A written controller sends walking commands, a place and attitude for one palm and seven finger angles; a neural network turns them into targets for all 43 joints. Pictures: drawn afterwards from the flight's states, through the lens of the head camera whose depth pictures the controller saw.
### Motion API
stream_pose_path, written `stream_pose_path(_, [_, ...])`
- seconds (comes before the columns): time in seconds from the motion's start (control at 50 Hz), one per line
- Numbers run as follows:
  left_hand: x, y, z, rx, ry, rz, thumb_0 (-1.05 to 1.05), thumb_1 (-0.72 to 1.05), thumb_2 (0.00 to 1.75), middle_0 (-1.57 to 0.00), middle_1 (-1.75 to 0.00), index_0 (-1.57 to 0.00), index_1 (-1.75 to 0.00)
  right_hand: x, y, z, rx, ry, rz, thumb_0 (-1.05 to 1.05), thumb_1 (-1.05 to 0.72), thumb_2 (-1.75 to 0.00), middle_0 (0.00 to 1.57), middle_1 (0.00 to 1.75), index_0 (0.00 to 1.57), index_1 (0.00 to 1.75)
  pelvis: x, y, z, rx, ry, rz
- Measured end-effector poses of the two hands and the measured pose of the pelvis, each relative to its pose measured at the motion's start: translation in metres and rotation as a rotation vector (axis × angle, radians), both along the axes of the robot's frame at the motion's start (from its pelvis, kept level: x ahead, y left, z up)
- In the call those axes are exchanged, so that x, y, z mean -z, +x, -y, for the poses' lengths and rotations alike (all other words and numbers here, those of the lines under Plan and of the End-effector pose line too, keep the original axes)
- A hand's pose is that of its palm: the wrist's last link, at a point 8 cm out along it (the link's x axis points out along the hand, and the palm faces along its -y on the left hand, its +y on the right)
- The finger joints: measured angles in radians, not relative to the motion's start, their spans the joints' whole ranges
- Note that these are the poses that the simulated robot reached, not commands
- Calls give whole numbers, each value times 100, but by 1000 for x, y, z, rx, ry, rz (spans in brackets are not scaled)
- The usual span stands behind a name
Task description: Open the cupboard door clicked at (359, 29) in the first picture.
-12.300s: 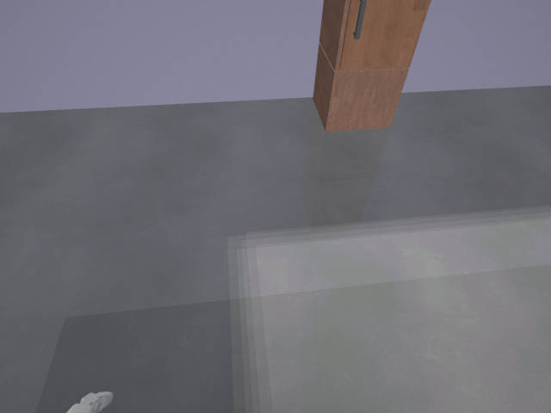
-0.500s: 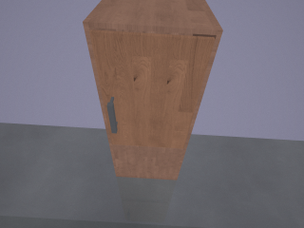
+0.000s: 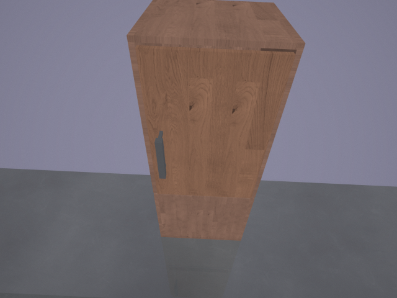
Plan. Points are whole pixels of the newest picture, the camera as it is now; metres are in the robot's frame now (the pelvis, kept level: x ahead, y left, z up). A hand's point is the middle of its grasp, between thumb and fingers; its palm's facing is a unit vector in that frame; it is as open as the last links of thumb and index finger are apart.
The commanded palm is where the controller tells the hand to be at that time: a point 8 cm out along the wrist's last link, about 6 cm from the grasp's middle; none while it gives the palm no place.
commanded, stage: come to a stop and stand still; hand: left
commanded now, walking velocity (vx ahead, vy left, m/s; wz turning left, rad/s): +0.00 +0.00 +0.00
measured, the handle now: (161, 155) +0.57 +0.15 -0.09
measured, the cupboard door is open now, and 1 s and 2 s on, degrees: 0 0 0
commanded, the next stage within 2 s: look again from close up in 0.78 s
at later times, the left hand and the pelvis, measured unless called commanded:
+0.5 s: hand out of the picture -0.06 +0.16 -0.17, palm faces +0.02 -0.98 -0.18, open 7.3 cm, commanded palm none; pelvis -0.03 +0.00 +0.01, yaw +0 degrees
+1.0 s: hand out of the picture -0.06 +0.13 -0.17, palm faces +0.03 -0.99 -0.15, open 7.3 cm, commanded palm none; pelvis -0.04 -0.02 +0.01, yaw +0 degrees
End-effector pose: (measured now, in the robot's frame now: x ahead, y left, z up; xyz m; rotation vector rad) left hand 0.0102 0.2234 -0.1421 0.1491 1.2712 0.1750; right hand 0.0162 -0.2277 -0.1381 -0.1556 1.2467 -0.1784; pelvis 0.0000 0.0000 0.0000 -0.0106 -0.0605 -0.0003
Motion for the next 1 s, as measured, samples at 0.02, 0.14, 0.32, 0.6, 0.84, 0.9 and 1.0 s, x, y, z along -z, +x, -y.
stream_pose_path(0.02, [0,1,0,4,-2,5,0,91,90,-20,-30,-20,-30,-1,0,0,1,-2,7,2,-92,-90,20,30,20,30,0,-2,-1,2,0,2])
stream_pose_path(0.14, [-1,-6,0,22,-11,5,0,92,90,-20,-30,-20,-30,-5,-8,-1,8,-2,16,1,-92,-90,20,30,20,30,-3,-12,-3,10,3,10])
stream_pose_path(0.32, [-2,-41,5,18,-22,-66,0,92,90,-20,-30,-20,-30,-4,-42,-6,25,24,-64,1,-91,-90,20,30,20,30,-6,-25,-2,10,8,3])
stream_pose_path(0.6, [-3,-89,26,-15,-43,-172,0,91,90,-20,-30,-20,-30,1,-74,-7,44,61,-152,1,-91,-90,20,30,20,30,-7,-35,8,6,8,-8])
stream_pose_path(0.84, [-1,-81,44,-11,-62,-132,0,91,90,-20,-30,-20,-30,3,-70,-4,43,73,-128,1,-91,-90,20,30,20,30,-7,-38,17,8,9,-14])
stream_pose_path(0.9, [0,-77,46,-8,-63,-121,0,91,90,-20,-30,-20,-30,3,-70,-3,44,73,-127,1,-91,-90,20,30,20,30,-7,-39,19,8,9,-17])
stream_pose_path(1.0, [0,-73,47,-6,-62,-111,0,91,90,-20,-30,-20,-30,2,-73,-1,48,72,-135,1,-91,-90,20,30,20,30,-7,-39,21,8,8,-22])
